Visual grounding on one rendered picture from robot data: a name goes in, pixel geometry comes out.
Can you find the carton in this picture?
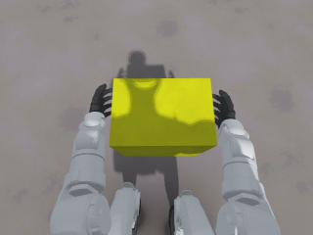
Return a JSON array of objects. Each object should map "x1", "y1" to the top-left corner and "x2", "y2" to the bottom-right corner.
[{"x1": 109, "y1": 78, "x2": 217, "y2": 157}]

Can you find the left robot thigh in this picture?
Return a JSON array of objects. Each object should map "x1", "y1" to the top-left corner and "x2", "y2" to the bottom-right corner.
[{"x1": 108, "y1": 187, "x2": 141, "y2": 235}]

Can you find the robot right forearm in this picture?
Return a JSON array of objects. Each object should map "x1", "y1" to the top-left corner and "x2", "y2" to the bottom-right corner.
[{"x1": 217, "y1": 118, "x2": 281, "y2": 234}]

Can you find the left robot upper arm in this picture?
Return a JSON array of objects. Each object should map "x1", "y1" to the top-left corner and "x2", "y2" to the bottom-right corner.
[{"x1": 46, "y1": 193, "x2": 112, "y2": 235}]

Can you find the robot left shin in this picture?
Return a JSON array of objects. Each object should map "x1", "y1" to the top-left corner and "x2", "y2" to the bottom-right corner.
[{"x1": 115, "y1": 182, "x2": 137, "y2": 228}]

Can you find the right robot upper arm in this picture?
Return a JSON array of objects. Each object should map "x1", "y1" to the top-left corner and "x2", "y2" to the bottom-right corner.
[{"x1": 215, "y1": 201, "x2": 281, "y2": 235}]

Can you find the left robot hand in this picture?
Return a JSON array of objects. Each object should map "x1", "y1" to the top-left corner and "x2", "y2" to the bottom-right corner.
[{"x1": 89, "y1": 84, "x2": 113, "y2": 118}]

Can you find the robot left forearm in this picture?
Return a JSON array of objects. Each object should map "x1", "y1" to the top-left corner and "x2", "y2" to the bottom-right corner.
[{"x1": 50, "y1": 112, "x2": 109, "y2": 234}]

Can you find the right robot hand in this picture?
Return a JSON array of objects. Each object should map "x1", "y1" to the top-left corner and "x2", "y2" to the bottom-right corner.
[{"x1": 212, "y1": 89, "x2": 236, "y2": 129}]

